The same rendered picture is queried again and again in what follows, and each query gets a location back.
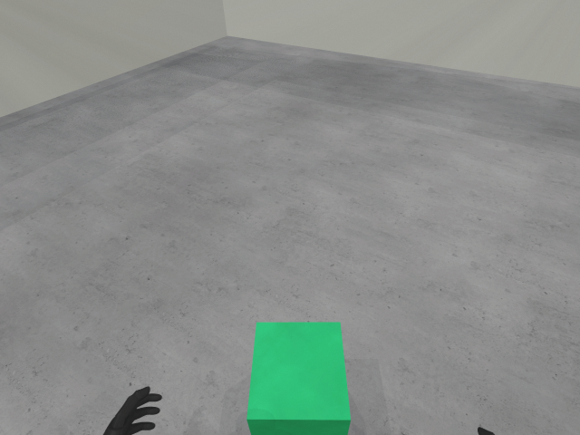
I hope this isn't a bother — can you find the robot left hand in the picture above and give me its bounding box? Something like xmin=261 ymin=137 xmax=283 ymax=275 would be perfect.
xmin=103 ymin=386 xmax=162 ymax=435

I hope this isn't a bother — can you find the carton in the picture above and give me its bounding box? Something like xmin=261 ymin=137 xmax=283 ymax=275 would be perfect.
xmin=246 ymin=322 xmax=351 ymax=435

